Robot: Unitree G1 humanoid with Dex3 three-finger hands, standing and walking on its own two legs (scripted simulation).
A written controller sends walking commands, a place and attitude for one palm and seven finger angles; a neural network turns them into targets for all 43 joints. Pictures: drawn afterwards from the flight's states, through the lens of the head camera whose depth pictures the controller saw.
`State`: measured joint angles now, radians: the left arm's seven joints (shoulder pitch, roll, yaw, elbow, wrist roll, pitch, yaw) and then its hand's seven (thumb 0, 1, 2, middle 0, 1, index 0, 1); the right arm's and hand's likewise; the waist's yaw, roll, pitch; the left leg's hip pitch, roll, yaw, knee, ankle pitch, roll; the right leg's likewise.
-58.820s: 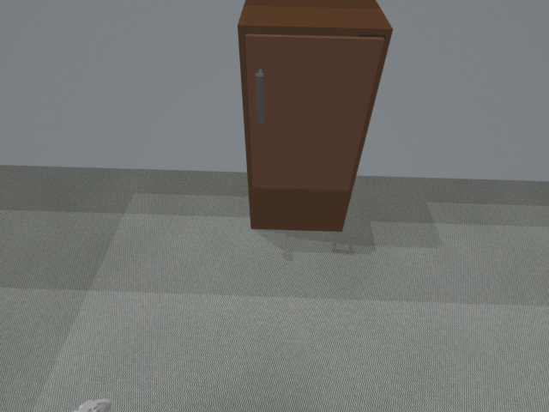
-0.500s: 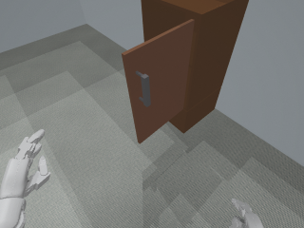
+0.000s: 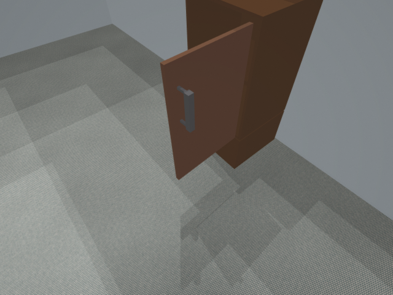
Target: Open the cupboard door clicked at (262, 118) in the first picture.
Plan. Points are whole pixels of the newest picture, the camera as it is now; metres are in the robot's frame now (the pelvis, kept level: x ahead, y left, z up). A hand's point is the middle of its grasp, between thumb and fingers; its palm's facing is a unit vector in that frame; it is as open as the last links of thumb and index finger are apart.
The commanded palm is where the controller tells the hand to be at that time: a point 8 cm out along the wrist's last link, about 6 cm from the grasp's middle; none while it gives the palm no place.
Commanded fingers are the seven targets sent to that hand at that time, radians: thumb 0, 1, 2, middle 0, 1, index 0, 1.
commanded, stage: let the arm hang, fingers relaxed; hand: left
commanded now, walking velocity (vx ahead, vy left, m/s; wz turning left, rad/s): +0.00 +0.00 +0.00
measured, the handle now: (185, 109) +0.67 +0.08 -0.05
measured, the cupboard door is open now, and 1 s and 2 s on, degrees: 93 93 93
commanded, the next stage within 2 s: look to check the result in 0.52 s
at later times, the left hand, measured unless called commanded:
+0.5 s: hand out of the picture +0.02 +0.16 -0.17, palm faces +0.03 -0.98 -0.19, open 7.3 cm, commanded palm none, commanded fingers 0.00 0.90 0.90 -0.20 -0.30 -0.20 -0.30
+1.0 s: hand out of the picture +0.03 +0.15 -0.17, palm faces +0.04 -0.98 -0.18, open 7.3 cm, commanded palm none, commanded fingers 0.00 0.90 0.90 -0.20 -0.30 -0.20 -0.30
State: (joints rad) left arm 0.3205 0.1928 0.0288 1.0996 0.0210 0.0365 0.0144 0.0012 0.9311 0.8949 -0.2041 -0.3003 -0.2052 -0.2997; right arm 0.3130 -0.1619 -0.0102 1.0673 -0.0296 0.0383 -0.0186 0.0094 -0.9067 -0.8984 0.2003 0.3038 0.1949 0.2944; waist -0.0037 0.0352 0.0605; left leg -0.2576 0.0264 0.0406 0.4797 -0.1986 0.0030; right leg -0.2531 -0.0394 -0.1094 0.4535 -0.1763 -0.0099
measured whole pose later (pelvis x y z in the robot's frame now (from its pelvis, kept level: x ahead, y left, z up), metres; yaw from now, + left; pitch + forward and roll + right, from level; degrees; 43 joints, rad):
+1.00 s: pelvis +0.03 -0.01 +0.00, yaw +0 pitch -2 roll +0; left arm 0.26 0.12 0.03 1.16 0.01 0.00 0.03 0.01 0.91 0.90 -0.20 -0.30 -0.20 -0.30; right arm 0.27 -0.12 0.00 1.14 -0.02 0.01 -0.04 0.01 -0.91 -0.90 0.20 0.30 0.19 0.29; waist -0.01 0.02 0.06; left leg -0.17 0.04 0.04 0.41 -0.22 -0.02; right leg -0.18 -0.03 -0.11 0.42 -0.21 -0.02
